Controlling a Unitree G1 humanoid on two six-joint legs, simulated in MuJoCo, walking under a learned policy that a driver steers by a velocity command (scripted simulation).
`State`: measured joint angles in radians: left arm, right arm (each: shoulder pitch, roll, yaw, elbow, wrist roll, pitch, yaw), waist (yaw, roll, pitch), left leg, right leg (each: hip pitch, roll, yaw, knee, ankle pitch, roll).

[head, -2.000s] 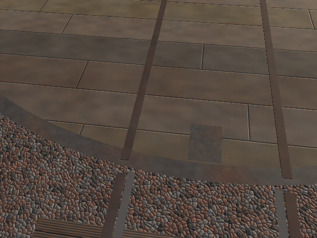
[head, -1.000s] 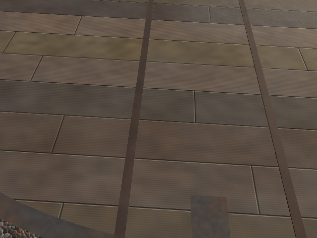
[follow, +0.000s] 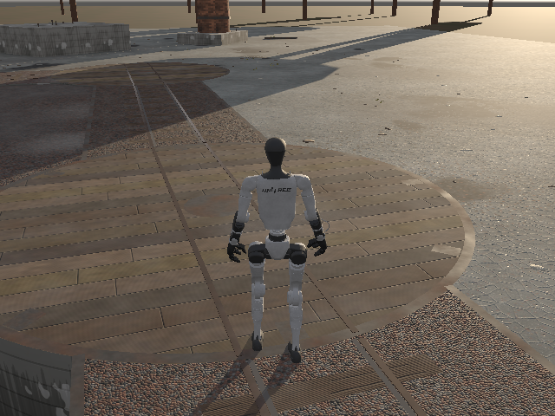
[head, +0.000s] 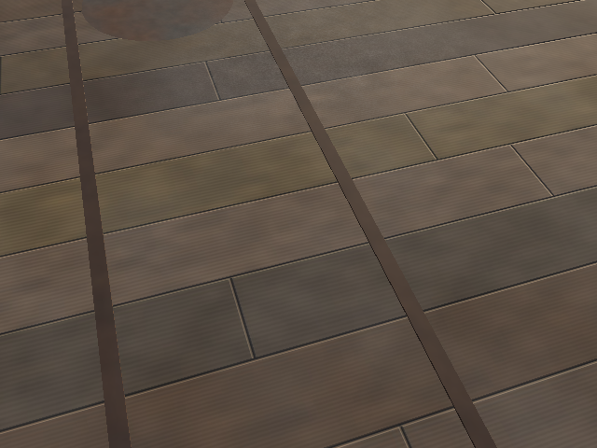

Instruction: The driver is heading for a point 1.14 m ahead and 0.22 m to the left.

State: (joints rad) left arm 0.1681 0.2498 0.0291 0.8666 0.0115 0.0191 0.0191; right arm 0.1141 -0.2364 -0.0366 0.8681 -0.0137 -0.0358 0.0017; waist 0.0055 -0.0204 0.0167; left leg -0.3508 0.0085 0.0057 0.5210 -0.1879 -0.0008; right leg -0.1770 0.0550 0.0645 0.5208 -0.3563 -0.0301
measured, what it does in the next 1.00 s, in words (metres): stands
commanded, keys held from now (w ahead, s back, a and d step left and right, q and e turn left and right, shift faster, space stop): no key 1.00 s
